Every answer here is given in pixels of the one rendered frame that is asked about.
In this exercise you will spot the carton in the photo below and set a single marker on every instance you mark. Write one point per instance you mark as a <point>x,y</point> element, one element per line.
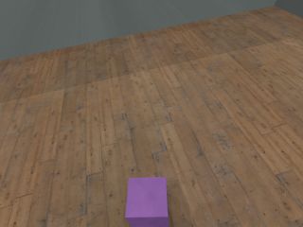
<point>147,202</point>

